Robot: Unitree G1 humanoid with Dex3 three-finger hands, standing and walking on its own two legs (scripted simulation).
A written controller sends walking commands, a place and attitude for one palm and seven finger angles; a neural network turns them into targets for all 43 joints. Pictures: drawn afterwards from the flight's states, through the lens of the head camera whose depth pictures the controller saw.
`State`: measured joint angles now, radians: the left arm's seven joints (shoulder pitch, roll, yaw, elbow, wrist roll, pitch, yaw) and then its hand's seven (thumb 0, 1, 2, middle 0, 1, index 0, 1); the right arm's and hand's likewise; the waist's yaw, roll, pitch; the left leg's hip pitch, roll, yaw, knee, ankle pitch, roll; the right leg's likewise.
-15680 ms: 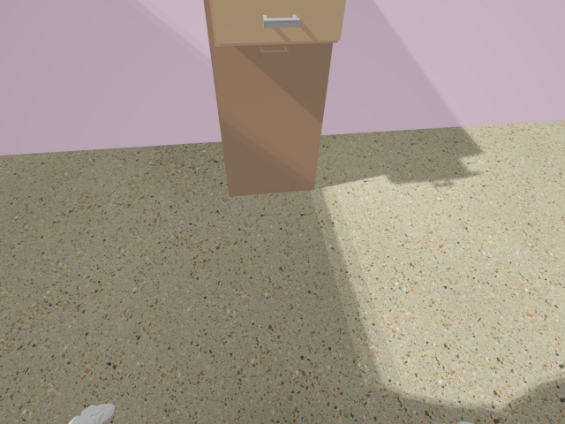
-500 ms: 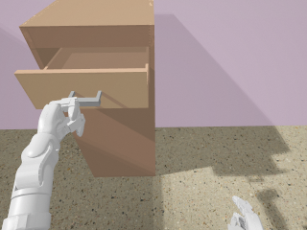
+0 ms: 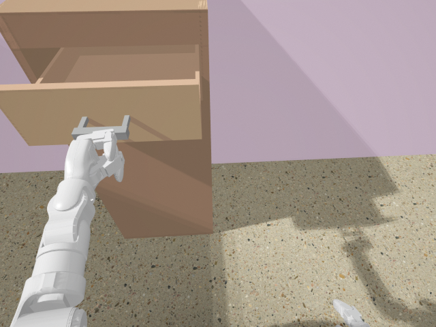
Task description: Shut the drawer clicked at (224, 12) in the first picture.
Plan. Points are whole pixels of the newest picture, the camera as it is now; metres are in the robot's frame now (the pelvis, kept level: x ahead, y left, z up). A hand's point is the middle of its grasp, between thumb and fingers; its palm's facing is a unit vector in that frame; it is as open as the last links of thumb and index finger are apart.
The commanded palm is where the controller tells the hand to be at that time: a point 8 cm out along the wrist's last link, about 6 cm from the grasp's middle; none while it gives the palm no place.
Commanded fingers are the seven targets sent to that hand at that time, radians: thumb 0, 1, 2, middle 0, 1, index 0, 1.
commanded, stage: bring the fist close to the handle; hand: left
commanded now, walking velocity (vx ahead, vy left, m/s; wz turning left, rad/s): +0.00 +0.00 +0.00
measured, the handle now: (103, 127) +0.46 +0.25 +0.12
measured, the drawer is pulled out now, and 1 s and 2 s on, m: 0.16 0.12 0.00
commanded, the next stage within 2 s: push the drawer shut in 0.36 s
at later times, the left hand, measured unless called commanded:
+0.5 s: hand (120, 156) +0.39 +0.20 +0.12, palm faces +0.09 -1.00 -0.01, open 3.2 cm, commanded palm +0.36 +0.25 +0.12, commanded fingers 0.00 0.90 0.90 -1.40 -1.60 -1.40 -1.60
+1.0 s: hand (120, 139) +0.43 +0.21 +0.12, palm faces +0.08 -1.00 +0.00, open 3.1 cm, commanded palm +0.41 +0.27 +0.12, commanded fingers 0.00 0.90 0.90 -1.40 -1.60 -1.40 -1.60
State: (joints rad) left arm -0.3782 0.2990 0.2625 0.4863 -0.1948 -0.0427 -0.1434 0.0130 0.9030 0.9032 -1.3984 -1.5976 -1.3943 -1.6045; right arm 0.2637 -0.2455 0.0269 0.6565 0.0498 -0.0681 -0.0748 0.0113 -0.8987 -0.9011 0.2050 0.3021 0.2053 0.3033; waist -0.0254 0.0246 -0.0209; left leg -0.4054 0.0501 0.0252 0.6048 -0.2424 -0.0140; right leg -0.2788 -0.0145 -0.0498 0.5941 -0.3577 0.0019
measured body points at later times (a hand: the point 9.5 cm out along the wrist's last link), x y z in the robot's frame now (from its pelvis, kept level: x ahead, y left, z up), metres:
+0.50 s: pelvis +0.00 +0.00 +0.00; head +0.02 -0.01 +0.45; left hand +0.37 +0.25 +0.12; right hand +0.13 -0.25 -0.11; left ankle +0.04 +0.13 -0.73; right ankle -0.03 -0.12 -0.73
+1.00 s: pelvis -0.01 +0.00 -0.01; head +0.03 +0.01 +0.44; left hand +0.42 +0.26 +0.12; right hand +0.07 -0.26 -0.12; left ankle +0.04 +0.13 -0.73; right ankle -0.03 -0.12 -0.73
